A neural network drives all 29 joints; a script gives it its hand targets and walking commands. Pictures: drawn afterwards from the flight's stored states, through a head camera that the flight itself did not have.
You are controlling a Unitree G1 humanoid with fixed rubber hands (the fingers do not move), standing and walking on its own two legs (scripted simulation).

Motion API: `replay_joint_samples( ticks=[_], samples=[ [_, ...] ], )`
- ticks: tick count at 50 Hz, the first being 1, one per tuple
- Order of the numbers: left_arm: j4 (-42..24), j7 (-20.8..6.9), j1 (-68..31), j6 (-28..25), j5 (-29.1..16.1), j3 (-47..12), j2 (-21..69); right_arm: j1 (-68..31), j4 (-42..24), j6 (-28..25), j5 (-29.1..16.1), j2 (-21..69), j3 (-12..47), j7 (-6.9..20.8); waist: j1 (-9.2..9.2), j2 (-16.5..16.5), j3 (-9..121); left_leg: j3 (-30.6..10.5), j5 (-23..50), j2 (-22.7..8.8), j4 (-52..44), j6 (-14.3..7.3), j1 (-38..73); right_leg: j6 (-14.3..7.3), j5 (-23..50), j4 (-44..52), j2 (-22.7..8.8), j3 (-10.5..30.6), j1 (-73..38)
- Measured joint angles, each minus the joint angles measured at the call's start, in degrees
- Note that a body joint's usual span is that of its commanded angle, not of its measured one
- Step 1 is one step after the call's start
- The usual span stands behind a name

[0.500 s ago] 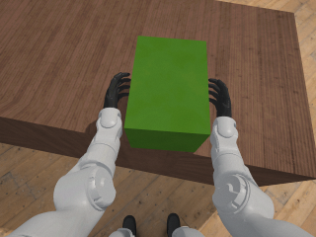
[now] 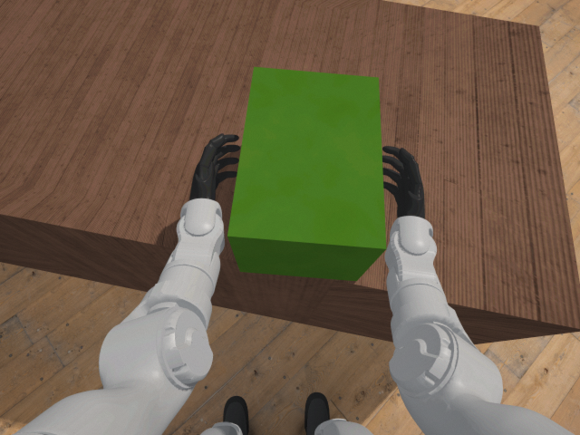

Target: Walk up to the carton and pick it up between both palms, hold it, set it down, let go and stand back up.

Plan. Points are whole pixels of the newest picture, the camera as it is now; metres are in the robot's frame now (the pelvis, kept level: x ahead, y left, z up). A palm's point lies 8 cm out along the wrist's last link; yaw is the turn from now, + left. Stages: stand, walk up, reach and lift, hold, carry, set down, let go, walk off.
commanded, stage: reach and lift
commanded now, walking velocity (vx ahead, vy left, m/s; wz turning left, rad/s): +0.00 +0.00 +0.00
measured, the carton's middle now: (307, 177) +0.48 -0.05 -0.06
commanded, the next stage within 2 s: none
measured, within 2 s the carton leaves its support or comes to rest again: leaves its support in 0.72 s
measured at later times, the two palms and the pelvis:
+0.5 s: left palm (207, 192) +0.43 +0.10 -0.01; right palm (408, 206) +0.40 -0.18 -0.01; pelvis +0.00 +0.00 +0.00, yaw +0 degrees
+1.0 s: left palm (196, 204) +0.41 +0.12 -0.01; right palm (404, 211) +0.38 -0.17 +0.00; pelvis -0.01 +0.01 +0.00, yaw -1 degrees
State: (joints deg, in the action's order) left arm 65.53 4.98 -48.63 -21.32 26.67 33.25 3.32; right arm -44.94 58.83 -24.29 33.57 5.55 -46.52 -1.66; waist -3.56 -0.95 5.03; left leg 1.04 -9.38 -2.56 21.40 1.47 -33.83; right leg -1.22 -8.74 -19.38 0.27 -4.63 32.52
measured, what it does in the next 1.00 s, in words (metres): stands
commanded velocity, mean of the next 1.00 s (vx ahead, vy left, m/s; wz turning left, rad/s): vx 0.00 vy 0.00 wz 0.00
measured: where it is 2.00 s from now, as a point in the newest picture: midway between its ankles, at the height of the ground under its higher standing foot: outside the picture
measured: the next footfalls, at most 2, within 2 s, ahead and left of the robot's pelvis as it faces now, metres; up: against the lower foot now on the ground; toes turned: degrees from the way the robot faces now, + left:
none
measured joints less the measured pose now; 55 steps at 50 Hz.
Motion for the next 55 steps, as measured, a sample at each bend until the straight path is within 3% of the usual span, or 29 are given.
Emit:
replay_joint_samples(
  ticks=[21, 37, 55],
  samples=[
    [0.98, 1.01, 0.38, -1.07, -1.37, -1.22, -0.32, 0.02, 2.51, -1.85, -1.28, -1.38, 2.4, -1.18, 0.03, -0.57, 1.15, 0.35, 0.62, -0.17, -0.52, -0.06, -0.98, -0.03, 0.87, 1.08, -0.04, -0.5, 0.67],
    [5.16, 2.17, -1.04, -0.71, -5.52, -4.25, -2.06, -1.17, 6.03, -1.54, -1.86, -2.74, 3.45, -2.5, -1.32, 1.82, 4.36, 0.91, 2.01, 0.27, -2.3, -0.47, -2.59, 0.29, 1.95, 2.15, -0.58, -0.53, 2.6],
    [7.61, 3.93, 1.99, -1.34, -11.25, -9.02, -2.37, -0.15, 11.9, -2.63, -7.12, -5.36, 10.09, -3.72, 0.13, -0.23, 5.6, 1.59, 1.29, -0.02, 0.72, -1.04, -2.57, 0.61, 2.65, 1.45, -0.64, -0.84, 1.66]
  ],
)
